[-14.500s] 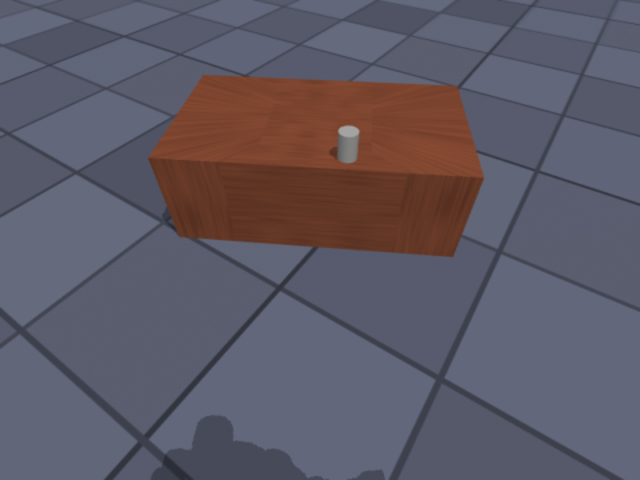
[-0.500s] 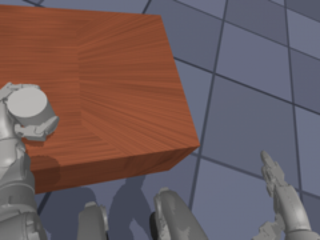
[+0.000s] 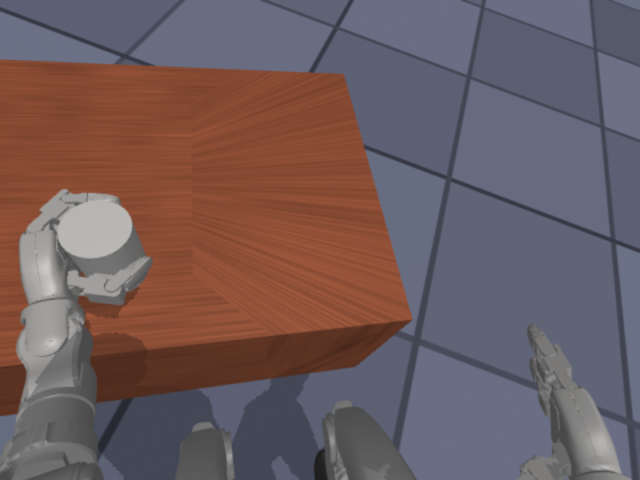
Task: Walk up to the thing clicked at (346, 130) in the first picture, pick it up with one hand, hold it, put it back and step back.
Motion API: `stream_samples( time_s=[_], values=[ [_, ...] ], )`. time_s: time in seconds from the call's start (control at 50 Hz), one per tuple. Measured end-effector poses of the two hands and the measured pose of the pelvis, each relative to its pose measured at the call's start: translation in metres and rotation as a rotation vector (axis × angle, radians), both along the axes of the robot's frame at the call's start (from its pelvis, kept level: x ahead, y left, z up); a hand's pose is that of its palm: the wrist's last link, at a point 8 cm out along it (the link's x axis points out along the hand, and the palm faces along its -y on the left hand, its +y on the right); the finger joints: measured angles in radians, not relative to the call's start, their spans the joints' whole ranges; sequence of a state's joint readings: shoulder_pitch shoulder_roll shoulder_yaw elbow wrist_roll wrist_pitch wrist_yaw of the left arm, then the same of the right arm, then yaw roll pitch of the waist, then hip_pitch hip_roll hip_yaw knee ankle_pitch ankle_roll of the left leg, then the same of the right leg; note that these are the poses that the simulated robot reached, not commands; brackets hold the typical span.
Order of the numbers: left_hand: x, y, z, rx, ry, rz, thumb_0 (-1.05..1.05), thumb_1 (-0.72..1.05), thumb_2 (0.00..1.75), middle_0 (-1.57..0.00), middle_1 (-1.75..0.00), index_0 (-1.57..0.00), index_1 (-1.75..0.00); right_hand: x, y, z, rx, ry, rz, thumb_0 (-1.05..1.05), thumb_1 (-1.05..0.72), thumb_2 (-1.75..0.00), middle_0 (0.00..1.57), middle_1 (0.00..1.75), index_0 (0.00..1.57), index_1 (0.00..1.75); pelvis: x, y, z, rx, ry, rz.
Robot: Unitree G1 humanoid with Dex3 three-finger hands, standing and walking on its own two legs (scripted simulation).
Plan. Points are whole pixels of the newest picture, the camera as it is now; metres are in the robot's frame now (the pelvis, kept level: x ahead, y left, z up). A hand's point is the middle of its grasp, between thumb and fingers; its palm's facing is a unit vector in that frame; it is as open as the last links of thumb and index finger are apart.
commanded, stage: lift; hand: left
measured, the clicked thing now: (108, 250) +0.43 +0.20 -0.01
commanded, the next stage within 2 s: hold in 1.08 s
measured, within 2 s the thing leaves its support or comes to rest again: neither
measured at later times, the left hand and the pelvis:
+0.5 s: hand (109, 254) +0.38 +0.17 +0.08, palm faces +0.15 -0.99 -0.01, open 10.0 cm; pelvis +0.01 -0.01 +0.05, yaw +1 degrees
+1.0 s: hand (97, 232) +0.38 +0.17 +0.12, palm faces +0.14 -0.99 +0.00, open 10.0 cm; pelvis +0.03 +0.00 +0.07, yaw +1 degrees
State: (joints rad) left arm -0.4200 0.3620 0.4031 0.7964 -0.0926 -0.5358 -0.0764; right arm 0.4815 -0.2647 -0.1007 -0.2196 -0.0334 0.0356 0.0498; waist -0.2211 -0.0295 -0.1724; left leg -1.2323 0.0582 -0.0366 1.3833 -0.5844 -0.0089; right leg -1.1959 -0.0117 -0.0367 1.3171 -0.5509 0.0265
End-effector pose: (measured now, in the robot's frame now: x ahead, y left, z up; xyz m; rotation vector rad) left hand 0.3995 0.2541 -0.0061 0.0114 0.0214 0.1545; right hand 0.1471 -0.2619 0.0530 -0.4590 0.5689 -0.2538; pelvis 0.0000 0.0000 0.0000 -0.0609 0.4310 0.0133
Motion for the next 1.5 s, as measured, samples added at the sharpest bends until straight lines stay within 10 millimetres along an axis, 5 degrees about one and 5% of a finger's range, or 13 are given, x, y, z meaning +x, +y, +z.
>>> stream_samples(
  time_s=[0.26,0.58,1.06,1.5],
  values=[
    [-0.04,-0.016,0.054,0.009,-0.006,0.006,-0.01,-0.38,1.07,-0.72,-0.95,-0.75,-0.97,0.007,0.0,0.003,0.1,-0.004,-0.006,-0.01,0.55,-0.05,0.06,0.05,0.05,0.05,0.004,-0.004,0.029,0.028,-0.091,0.002],
    [-0.054,-0.031,0.097,0.008,-0.015,-0.003,-0.01,-0.38,1.07,-0.72,-0.95,-0.75,-0.97,0.006,-0.002,0.007,0.151,0.036,-0.039,-0.01,0.56,-0.05,0.05,0.05,0.05,0.05,0.008,-0.007,0.056,0.046,-0.166,-0.002],
    [-0.05,-0.03,0.128,-0.003,-0.013,-0.014,-0.01,-0.38,1.07,-0.72,-0.95,-0.75,-0.97,0.03,0.005,0.005,0.193,0.078,-0.051,-0.01,0.55,-0.05,0.05,0.05,0.05,0.05,0.03,-0.001,0.075,0.049,-0.203,-0.004],
    [-0.071,-0.039,0.148,-0.008,-0.017,-0.003,-0.01,-0.38,1.07,-0.72,-0.95,-0.75,-0.97,0.028,0.003,0.013,0.215,0.049,-0.047,-0.01,0.54,-0.06,0.05,0.05,0.05,0.05,0.027,-0.007,0.084,0.057,-0.254,-0.001]
  ],
)
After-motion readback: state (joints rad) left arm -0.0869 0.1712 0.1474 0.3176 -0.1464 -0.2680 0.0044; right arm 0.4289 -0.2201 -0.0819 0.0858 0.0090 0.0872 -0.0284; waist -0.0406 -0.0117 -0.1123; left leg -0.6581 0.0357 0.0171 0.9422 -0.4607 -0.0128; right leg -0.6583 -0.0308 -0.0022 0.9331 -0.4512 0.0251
